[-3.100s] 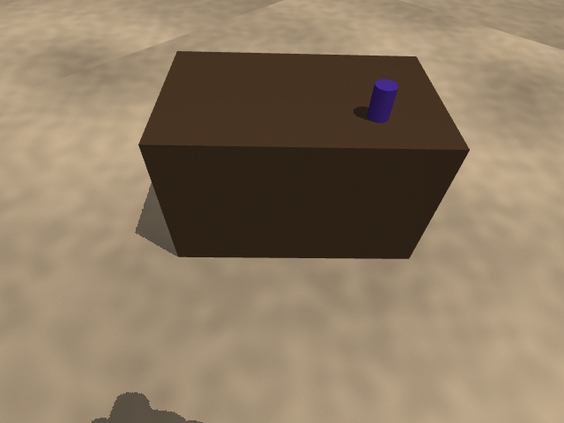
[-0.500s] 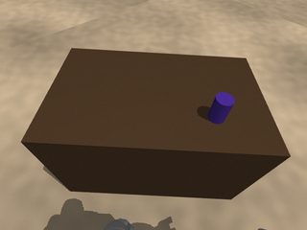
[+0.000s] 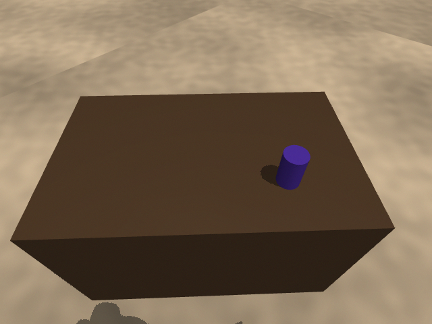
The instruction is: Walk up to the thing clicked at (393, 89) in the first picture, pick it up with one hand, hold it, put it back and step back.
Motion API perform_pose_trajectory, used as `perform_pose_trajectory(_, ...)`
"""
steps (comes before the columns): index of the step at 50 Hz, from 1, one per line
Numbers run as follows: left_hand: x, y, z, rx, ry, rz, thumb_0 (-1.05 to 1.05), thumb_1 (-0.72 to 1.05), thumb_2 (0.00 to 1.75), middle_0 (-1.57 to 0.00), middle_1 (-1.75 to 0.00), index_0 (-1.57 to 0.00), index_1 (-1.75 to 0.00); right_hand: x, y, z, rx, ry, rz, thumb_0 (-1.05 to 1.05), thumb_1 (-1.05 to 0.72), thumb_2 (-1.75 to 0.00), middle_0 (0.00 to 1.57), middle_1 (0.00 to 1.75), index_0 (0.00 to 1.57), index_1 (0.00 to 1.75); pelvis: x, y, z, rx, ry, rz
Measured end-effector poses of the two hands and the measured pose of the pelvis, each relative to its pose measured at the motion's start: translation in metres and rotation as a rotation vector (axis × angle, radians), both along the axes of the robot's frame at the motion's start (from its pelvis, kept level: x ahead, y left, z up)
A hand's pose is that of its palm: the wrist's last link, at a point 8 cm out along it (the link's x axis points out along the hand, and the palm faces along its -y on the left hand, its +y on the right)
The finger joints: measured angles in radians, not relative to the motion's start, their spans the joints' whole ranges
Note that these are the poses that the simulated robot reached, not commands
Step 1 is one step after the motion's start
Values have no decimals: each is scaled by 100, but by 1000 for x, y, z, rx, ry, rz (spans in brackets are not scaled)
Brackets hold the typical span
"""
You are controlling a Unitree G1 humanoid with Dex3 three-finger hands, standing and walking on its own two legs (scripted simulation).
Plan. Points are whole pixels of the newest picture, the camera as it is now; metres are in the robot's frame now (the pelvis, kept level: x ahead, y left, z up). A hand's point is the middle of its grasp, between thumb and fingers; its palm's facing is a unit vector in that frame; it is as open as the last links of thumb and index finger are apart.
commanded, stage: walk up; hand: right
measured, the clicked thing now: (291, 168) +0.54 -0.20 -0.11
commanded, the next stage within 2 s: stand in 0.98 s
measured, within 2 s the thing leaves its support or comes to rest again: neither
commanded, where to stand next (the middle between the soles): +0.06 +0.00 m, yaw +1 degrees
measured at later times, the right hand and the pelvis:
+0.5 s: hand out of the picture +0.09 -0.25 -0.14, palm faces -0.01 +0.93 -0.36, open 7.4 cm; pelvis +0.01 +0.01 +0.01, yaw +0 degrees
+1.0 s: hand out of the picture +0.12 -0.23 -0.14, palm faces -0.04 +0.94 -0.34, open 7.4 cm; pelvis +0.02 +0.01 +0.02, yaw +1 degrees
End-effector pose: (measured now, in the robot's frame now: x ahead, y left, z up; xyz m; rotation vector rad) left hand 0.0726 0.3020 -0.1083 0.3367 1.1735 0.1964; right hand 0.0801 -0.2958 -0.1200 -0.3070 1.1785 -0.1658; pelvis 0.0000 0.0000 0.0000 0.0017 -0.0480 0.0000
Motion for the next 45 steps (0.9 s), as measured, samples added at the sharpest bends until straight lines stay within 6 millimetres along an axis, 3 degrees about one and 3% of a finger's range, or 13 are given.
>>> perform_pose_trajectory(8,31,-6,5,-23,-23,-6,1,90,90,-20,-30,-20,-30,-5,-3,8,-13,47,-27,0,-90,-90,21,30,21,30,5,1,9,-3,1,0)
perform_pose_trajectory(15,42,-8,4,-47,-23,-3,1,90,90,-20,-30,-20,-30,-4,-3,16,-35,56,-40,0,-90,-90,20,30,21,30,9,3,13,-6,5,1)
perform_pose_trajectory(35,6,6,-3,-47,84,56,1,90,90,-20,-30,-20,-30,19,13,18,-27,44,-19,0,-90,-90,20,30,21,30,17,13,15,-7,16,10)
perform_pose_trajectory(45,2,10,-2,-42,92,71,1,90,90,-20,-30,-20,-30,29,19,17,-17,36,-7,0,-90,-90,21,30,21,30,20,15,15,-5,19,17)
